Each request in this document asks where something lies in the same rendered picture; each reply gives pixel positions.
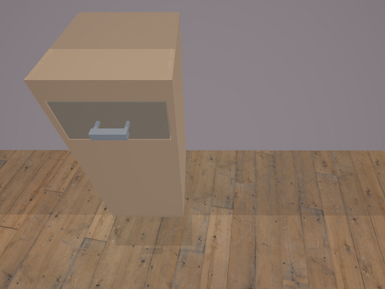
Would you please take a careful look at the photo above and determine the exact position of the cabinet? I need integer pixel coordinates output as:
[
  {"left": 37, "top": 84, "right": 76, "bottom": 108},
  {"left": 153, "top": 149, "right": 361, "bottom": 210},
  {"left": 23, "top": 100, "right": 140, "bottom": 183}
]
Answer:
[{"left": 24, "top": 12, "right": 186, "bottom": 217}]

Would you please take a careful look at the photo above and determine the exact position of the handle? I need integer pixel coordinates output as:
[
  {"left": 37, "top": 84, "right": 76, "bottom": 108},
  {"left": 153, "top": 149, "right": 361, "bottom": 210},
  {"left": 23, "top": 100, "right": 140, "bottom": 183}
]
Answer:
[{"left": 88, "top": 121, "right": 130, "bottom": 140}]

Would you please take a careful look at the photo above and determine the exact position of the drawer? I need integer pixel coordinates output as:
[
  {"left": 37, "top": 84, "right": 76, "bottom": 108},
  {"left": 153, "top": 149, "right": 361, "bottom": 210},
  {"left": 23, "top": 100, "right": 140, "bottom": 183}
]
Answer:
[{"left": 47, "top": 101, "right": 171, "bottom": 139}]

